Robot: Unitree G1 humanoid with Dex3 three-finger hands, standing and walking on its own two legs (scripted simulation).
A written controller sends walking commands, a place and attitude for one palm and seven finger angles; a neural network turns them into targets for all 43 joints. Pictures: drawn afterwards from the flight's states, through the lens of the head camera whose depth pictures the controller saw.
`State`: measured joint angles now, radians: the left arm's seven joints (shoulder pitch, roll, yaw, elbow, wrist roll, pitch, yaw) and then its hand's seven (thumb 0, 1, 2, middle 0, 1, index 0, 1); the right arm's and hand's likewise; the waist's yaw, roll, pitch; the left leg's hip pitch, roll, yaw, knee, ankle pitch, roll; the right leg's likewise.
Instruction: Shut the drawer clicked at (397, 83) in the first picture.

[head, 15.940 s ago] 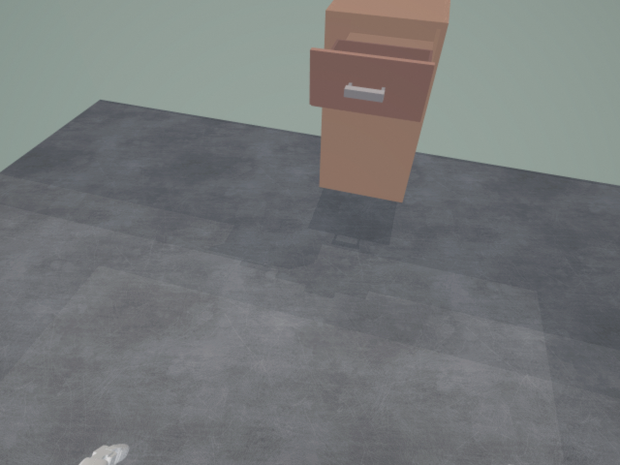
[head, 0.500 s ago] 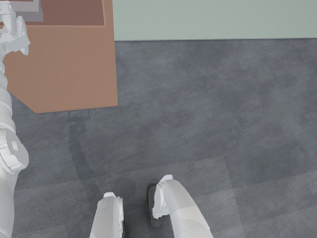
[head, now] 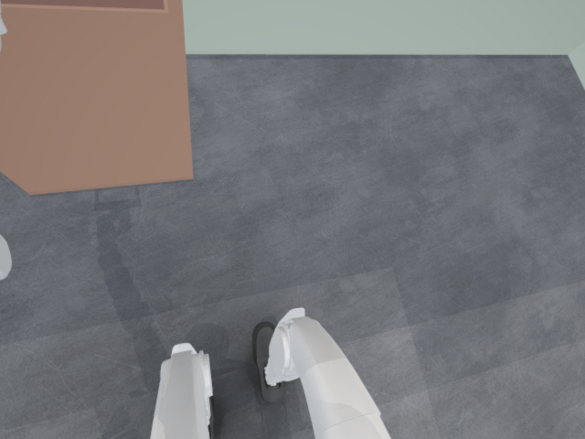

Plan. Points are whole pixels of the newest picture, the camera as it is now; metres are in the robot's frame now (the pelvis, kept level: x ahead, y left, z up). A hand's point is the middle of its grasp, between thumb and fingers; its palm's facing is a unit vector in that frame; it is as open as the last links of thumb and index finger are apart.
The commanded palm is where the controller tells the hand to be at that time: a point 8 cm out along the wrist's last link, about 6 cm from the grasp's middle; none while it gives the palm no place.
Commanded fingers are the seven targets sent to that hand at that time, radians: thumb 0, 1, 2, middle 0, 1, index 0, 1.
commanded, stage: pull the fist back off the drawer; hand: left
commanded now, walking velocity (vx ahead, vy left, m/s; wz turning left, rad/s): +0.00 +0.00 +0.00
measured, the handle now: out of the picture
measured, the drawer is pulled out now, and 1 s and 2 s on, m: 0.00 0.00 0.00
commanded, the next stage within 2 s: draw the hand back to the body in 0.50 s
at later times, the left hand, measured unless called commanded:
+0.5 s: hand out of the picture +0.58 +0.22 +0.07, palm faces +0.04 -1.00 -0.04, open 3.3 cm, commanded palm +0.56 +0.25 +0.07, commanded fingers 0.00 0.90 0.90 -1.40 -1.60 -1.40 -1.60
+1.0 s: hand out of the picture +0.49 +0.24 +0.14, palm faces +0.10 -0.99 -0.04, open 3.3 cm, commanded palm +0.44 +0.28 +0.16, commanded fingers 0.00 0.90 0.90 -1.40 -1.60 -1.40 -1.60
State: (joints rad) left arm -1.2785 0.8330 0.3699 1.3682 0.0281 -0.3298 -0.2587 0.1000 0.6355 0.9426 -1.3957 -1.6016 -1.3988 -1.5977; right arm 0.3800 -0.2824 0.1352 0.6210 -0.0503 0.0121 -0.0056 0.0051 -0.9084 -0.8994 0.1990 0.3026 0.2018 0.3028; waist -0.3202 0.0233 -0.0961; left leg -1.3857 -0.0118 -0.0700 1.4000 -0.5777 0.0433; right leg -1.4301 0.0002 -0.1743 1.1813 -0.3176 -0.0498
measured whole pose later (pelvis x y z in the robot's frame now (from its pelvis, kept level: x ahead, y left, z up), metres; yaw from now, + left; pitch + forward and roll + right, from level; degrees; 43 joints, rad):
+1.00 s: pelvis +0.10 +0.01 +0.09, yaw +0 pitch +20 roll -3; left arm -0.30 0.37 0.32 0.53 -0.22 -0.29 -0.20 0.02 0.90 0.90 -1.40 -1.60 -1.40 -1.60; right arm 0.31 -0.25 0.03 0.51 0.03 0.06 0.01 0.01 -0.91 -0.90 0.20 0.30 0.20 0.30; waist -0.08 0.03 -0.15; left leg -0.71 -0.01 -0.02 0.94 -0.57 0.05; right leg -0.81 0.03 -0.09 0.84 -0.37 -0.02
